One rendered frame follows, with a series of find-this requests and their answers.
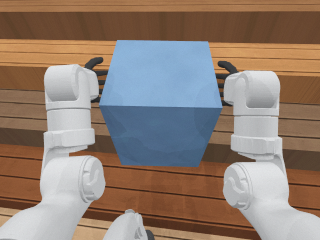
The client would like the robot left shin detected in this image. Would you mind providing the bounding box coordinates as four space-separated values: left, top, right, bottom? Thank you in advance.
125 209 148 240

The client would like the robot right upper arm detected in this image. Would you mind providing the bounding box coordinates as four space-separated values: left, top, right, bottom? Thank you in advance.
223 162 320 240

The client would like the carton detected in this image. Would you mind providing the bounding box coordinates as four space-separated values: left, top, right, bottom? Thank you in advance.
99 40 223 167

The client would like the left robot hand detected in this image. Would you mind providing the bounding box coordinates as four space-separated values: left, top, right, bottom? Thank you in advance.
84 57 108 103

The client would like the robot left foot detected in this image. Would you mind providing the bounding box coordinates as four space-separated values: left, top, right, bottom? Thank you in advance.
145 229 155 240

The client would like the right robot hand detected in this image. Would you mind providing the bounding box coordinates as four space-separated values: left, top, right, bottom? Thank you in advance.
215 61 239 107

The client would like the right robot forearm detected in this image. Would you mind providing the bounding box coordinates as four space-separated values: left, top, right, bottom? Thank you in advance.
223 70 289 196

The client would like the robot left upper arm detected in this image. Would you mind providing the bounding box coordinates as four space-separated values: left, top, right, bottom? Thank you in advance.
0 155 106 240

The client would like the left robot forearm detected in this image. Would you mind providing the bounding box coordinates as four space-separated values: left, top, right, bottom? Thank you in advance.
40 64 99 196

